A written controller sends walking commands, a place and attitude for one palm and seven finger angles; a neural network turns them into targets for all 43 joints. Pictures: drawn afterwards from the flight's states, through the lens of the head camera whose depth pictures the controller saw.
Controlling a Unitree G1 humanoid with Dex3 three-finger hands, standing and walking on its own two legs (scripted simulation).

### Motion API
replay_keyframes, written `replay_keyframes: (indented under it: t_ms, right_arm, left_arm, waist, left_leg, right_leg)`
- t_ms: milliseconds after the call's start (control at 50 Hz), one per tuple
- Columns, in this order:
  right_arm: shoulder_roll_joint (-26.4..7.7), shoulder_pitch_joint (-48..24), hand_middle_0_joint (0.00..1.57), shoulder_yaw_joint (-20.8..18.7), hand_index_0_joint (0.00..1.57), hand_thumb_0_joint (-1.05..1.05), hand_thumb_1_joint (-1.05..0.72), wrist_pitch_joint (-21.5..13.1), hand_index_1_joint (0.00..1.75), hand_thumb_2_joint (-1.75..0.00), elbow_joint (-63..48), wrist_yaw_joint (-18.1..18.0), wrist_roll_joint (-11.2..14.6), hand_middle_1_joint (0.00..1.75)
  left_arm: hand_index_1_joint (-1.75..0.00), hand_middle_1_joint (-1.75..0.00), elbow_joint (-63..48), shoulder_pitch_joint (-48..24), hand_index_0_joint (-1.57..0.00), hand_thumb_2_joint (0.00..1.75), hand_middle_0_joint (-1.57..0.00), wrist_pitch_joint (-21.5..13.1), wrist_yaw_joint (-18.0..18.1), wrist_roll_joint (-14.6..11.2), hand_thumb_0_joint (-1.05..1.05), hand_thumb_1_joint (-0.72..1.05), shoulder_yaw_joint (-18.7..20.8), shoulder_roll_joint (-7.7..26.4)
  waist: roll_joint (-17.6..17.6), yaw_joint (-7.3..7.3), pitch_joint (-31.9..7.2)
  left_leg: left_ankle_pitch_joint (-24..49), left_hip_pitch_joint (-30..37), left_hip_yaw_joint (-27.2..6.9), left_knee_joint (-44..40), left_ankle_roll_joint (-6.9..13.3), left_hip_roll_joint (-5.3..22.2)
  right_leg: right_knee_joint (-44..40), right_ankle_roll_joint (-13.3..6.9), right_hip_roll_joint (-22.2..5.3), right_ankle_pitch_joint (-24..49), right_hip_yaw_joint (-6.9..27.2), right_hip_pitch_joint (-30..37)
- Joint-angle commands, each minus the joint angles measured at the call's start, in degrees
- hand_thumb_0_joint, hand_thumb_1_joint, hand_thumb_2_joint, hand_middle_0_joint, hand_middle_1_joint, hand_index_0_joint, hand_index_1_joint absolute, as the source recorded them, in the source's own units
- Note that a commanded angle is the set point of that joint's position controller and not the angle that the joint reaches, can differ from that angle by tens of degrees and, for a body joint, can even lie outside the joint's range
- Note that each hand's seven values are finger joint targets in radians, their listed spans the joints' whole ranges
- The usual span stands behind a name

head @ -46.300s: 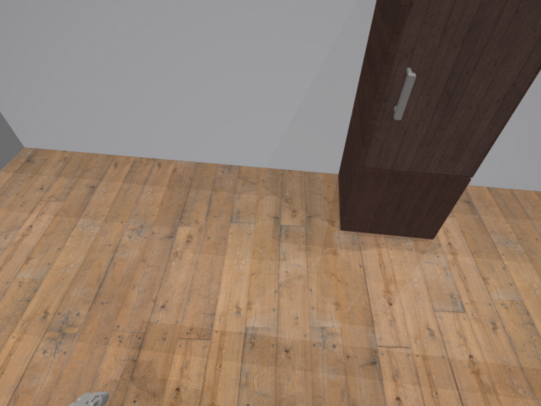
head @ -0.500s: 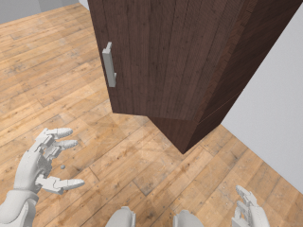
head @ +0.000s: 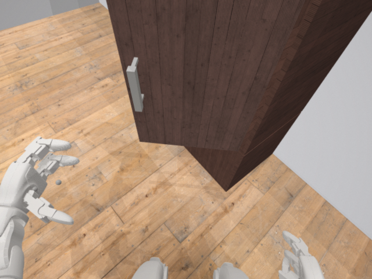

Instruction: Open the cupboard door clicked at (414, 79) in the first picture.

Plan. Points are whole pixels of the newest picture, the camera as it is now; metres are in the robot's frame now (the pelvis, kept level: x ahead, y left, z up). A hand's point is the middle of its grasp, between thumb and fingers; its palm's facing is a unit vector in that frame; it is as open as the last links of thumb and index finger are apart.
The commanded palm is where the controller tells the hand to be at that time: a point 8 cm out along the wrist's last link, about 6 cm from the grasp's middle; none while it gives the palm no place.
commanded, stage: raise the hand with hooked fingers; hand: left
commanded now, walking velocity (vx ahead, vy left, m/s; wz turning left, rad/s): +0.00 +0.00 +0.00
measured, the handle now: (137, 85) +0.58 +0.17 +0.04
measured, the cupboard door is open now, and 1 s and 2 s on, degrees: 46 46 46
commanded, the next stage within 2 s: move the hooked fingers beside the handle in 0.54 s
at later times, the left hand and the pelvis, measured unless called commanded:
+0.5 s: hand (61, 177) +0.29 +0.26 +0.06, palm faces -0.02 -1.00 -0.04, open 14.0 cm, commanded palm +0.26 +0.31 +0.06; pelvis +0.00 -0.01 +0.00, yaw +0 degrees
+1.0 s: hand (74, 154) +0.34 +0.26 +0.06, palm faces -0.04 -1.00 -0.02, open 14.0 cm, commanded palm +0.32 +0.31 +0.06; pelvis -0.01 -0.01 +0.00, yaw -1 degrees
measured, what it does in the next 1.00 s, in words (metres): stands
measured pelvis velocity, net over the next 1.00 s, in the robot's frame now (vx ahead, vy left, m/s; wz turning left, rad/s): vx -0.01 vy -0.01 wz -0.01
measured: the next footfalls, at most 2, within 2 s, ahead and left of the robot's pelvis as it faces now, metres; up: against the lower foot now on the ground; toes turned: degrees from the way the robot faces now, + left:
none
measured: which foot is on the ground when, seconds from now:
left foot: down 0.00-1.00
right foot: down 0.00-1.00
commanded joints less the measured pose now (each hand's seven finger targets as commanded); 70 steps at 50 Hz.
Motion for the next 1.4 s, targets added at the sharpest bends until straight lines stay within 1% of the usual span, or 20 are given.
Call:
replay_keyframes:
  t_ms: [0, 20, 100, 160, 200, 280, 360, 400, 500, 580, 620, 680, 760, 780, 900, 980, 1040, 1140, 1280, 1380]
  right_arm:
    - [-9.4, 0.6, 0.20, -4.2, 0.20, 0.00, -0.90, -2.6, 0.30, -0.90, -7.5, -1.2, 0.1, 0.30]
    - [-9.4, 0.7, 0.20, -4.3, 0.20, 0.00, -0.90, -2.6, 0.30, -0.90, -7.3, -1.2, 0.3, 0.30]
    - [-9.5, 1.1, 0.20, -4.5, 0.20, 0.00, -0.90, -2.4, 0.30, -0.90, -7.8, -0.8, 0.3, 0.30]
    - [-9.6, 1.1, 0.20, -4.8, 0.20, 0.00, -0.90, -2.2, 0.30, -0.90, -8.2, -0.5, 0.3, 0.30]
    - [-9.6, 1.4, 0.20, -4.6, 0.20, 0.00, -0.90, -2.1, 0.30, -0.90, -8.2, -0.4, 0.1, 0.30]
    - [-9.4, 1.1, 0.20, -4.6, 0.20, 0.00, -0.90, -2.0, 0.30, -0.90, -8.3, -0.5, -0.1, 0.30]
    - [-9.1, 0.9, 0.20, -4.6, 0.20, 0.00, -0.90, -1.8, 0.30, -0.90, -8.1, -0.6, 0.3, 0.30]
    - [-9.2, 1.2, 0.20, -4.5, 0.20, 0.00, -0.90, -1.8, 0.30, -0.90, -8.1, -0.7, 0.2, 0.30]
    - [-9.3, 0.7, 0.20, -4.2, 0.20, 0.00, -0.90, -1.6, 0.30, -0.90, -8.3, -0.9, 0.3, 0.30]
    - [-9.3, 0.5, 0.20, -4.1, 0.20, 0.00, -0.90, -1.7, 0.30, -0.90, -8.5, -1.0, 0.3, 0.30]
    - [-9.3, 0.7, 0.20, -4.2, 0.20, 0.00, -0.90, -1.6, 0.30, -0.90, -8.4, -1.0, 0.4, 0.30]
    - [-9.4, 0.6, 0.20, -3.9, 0.20, 0.00, -0.90, -1.5, 0.30, -0.90, -7.3, -1.7, 0.2, 0.30]
    - [-9.5, 1.1, 0.20, -3.9, 0.20, 0.00, -0.90, -1.6, 0.30, -0.90, -6.2, -2.2, 0.4, 0.30]
    - [-9.7, 1.5, 0.20, -3.9, 0.20, 0.00, -0.90, -1.6, 0.30, -0.90, -5.9, -2.3, 0.2, 0.30]
    - [-9.4, 2.5, 0.20, -3.9, 0.20, 0.00, -0.90, -0.3, 0.30, -0.90, -6.3, -1.4, 0.1, 0.30]
    - [-9.9, 3.3, 0.20, -4.1, 0.20, 0.00, -0.90, 0.9, 0.30, -0.90, -6.3, -1.1, 0.1, 0.30]
    - [-10.0, 4.0, 0.20, -4.1, 0.20, 0.00, -0.90, 1.9, 0.30, -0.90, -5.7, -0.9, 0.2, 0.30]
    - [-10.1, 5.5, 0.20, -4.6, 0.20, 0.00, -0.90, 2.8, 0.30, -0.90, -4.6, -0.7, -0.1, 0.30]
    - [-10.3, 6.7, 0.20, -4.6, 0.20, 0.00, -0.90, 4.6, 0.30, -0.90, -3.8, -0.6, -0.2, 0.30]
    - [-10.7, 7.8, 0.20, -4.7, 0.20, 0.00, -0.90, 5.7, 0.30, -0.90, -2.9, -0.5, -0.5, 0.30]
  left_arm:
    - [-1.20, -1.20, -9.1, -10.9, -0.30, 0.30, -0.30, -3.8, -1.6, -2.2, 0.00, -0.50, 7.4, 15.6]
    - [-1.20, -1.20, -8.7, -11.4, -0.30, 0.30, -0.30, -3.8, -1.8, -2.1, 0.00, -0.50, 7.2, 15.6]
    - [-1.20, -1.20, -6.0, -8.8, -0.30, 0.30, -0.30, -3.3, -2.7, -2.6, 0.00, -0.50, 6.0, 13.5]
    - [-1.20, -1.20, -6.3, -8.8, -0.30, 0.30, -0.30, -3.6, -2.3, -2.6, 0.00, -0.50, 6.8, 14.3]
    - [-1.20, -1.20, -8.0, -10.3, -0.30, 0.30, -0.30, -4.4, -1.9, -2.3, 0.00, -0.50, 7.9, 16.1]
    - [-1.20, -1.20, -8.7, -10.7, -0.30, 0.30, -0.30, -5.8, -1.1, -2.6, 0.00, -0.50, 8.4, 16.3]
    - [-1.20, -1.20, -8.4, -10.4, -0.30, 0.30, -0.30, -6.0, -1.3, -2.1, 0.00, -0.50, 7.1, 15.0]
    - [-1.20, -1.20, -8.9, -10.9, -0.30, 0.30, -0.30, -5.9, -1.6, -2.2, 0.00, -0.50, 7.6, 15.9]
    - [-1.20, -1.20, -6.2, -11.5, -0.30, 0.30, -0.30, -4.8, -2.2, -2.6, 0.00, -0.50, 6.9, 14.8]
    - [-1.20, -1.20, -6.5, -12.4, -0.30, 0.30, -0.30, -4.7, -2.3, -2.3, 0.00, -0.50, 6.1, 14.6]
    - [-1.20, -1.20, -6.1, -11.5, -0.30, 0.30, -0.30, -4.8, -2.5, -2.3, 0.00, -0.50, 6.4, 14.6]
    - [-1.20, -1.20, -5.1, -20.4, -0.30, 0.30, -0.30, -5.4, -2.2, -1.8, 0.00, -0.50, 5.5, 15.4]
    - [-1.20, -1.20, -1.7, -25.9, -0.30, 0.30, -0.30, -5.4, -1.9, -0.5, 0.00, -0.50, 4.1, 15.4]
    - [-1.20, -1.20, -1.3, -27.3, -0.30, 0.30, -0.30, -5.5, -2.0, -0.4, 0.00, -0.50, 5.0, 17.0]
    - [-1.20, -1.20, 2.0, -27.2, -0.30, 0.30, -0.30, -4.6, -1.6, 0.7, 0.00, -0.50, 6.1, 18.2]
    - [-1.20, -1.20, 5.9, -28.4, -0.30, 0.30, -0.30, -4.4, -0.8, 0.7, 0.00, -0.50, 7.2, 19.2]
    - [-1.20, -1.20, 8.8, -32.3, -0.30, 0.30, -0.30, -4.8, -0.6, 1.7, 0.00, -0.50, 6.8, 19.7]
    - [-1.20, -1.20, 8.3, -36.4, -0.30, 0.30, -0.30, -6.8, -0.6, 2.2, 0.00, -0.50, 6.1, 19.6]
    - [-1.20, -1.20, 12.8, -41.5, -0.30, 0.30, -0.30, -6.9, -0.1, 3.3, 0.00, -0.50, 6.0, 20.7]
    - [-1.20, -1.20, 16.0, -46.2, -0.30, 0.30, -0.30, -8.1, 0.7, 4.4, 0.00, -0.50, 7.0, 22.7]
  waist:
    - [3.5, -0.20, -16.5]
    - [4.8, -0.17, -16.3]
    - [3.2, -0.06, -15.6]
    - [2.2, -0.04, -15.5]
    - [4.4, 0.12, -16.4]
    - [3.4, 0.00, -15.7]
    - [5.6, -0.24, -15.7]
    - [5.2, -0.12, -17.0]
    - [2.8, -0.50, -14.3]
    - [3.6, -0.55, -13.9]
    - [2.1, -0.56, -15.4]
    - [3.5, -2.01, -12.7]
    - [4.4, -2.46, -14.5]
    - [4.2, -2.27, -15.3]
    - [5.9, -0.77, -20.1]
    - [2.5, -1.04, -18.5]
    - [3.4, -1.99, -17.3]
    - [5.0, -2.49, -21.6]
    - [4.7, -3.18, -20.2]
    - [3.8, -3.68, -22.3]
  left_leg:
    - [19.9, 11.1, -2.8, -10.2, -1.2, -1.1]
    - [19.8, 11.4, -2.7, -10.3, -1.2, -1.0]
    - [19.9, 10.3, -2.2, -10.4, -1.0, -1.2]
    - [18.1, 9.3, -2.0, -10.5, -0.8, -1.4]
    - [19.0, 10.2, -2.0, -10.4, -0.9, -1.3]
    - [18.0, 9.2, -2.1, -10.2, -0.8, -1.2]
    - [17.5, 10.1, -2.0, -10.7, -0.9, -1.2]
    - [19.3, 11.0, -2.1, -10.5, -0.9, -1.1]
    - [16.1, 9.2, -2.0, -10.7, -0.8, -1.2]
    - [15.5, 9.1, -2.2, -10.6, -0.8, -1.2]
    - [15.1, 8.9, -2.0, -10.4, -0.7, -1.2]
    - [12.1, 7.5, -2.1, -9.6, -0.6, -1.1]
    - [10.5, 8.4, -2.6, -9.8, -0.7, -1.0]
    - [11.7, 8.4, -2.7, -9.3, -0.6, -0.9]
    - [18.0, 10.0, -2.3, -9.4, -1.0, -0.9]
    - [17.3, 7.0, -2.1, -9.2, -0.8, -0.8]
    - [15.3, 5.8, -1.6, -9.0, -0.7, -0.8]
    - [19.6, 9.6, -2.1, -8.5, -0.8, -0.5]
    - [19.4, 8.5, -2.2, -8.1, -0.7, -0.4]
    - [20.7, 8.6, -2.3, -7.1, -0.6, -0.2]
  right_leg:
    - [-6.3, -1.7, 2.9, 13.0, 2.3, 9.5]
    - [-6.6, -1.7, 2.8, 12.8, 2.4, 9.2]
    - [-7.0, -1.6, 2.9, 13.6, 2.6, 9.8]
    - [-7.3, -1.5, 2.6, 12.5, 2.9, 10.2]
    - [-7.0, -1.7, 2.8, 12.9, 3.0, 10.1]
    - [-6.9, -1.9, 2.9, 12.1, 3.3, 10.5]
    - [-7.1, -1.6, 2.6, 11.6, 3.2, 9.6]
    - [-6.8, -1.7, 2.8, 13.3, 3.2, 10.5]
    - [-7.4, -1.6, 2.9, 10.9, 3.1, 9.4]
    - [-7.3, -1.8, 2.9, 10.2, 3.2, 9.0]
    - [-7.4, -1.4, 2.7, 10.1, 3.4, 9.5]
    - [-7.4, -1.6, 2.7, 7.1, 3.8, 6.9]
    - [-7.3, -1.5, 2.4, 5.4, 3.9, 5.3]
    - [-6.8, -1.8, 2.6, 6.4, 4.0, 5.8]
    - [-5.7, -1.7, 2.5, 12.3, 3.7, 8.5]
    - [-5.5, -1.6, 2.7, 12.6, 3.7, 9.1]
    - [-5.9, -1.4, 2.6, 11.3, 4.2, 7.7]
    - [-5.0, -1.5, 2.8, 14.1, 3.9, 7.1]
    - [-4.7, -1.7, 3.0, 13.8, 3.8, 5.4]
    - [-3.9, -1.6, 3.1, 14.8, 3.8, 5.2]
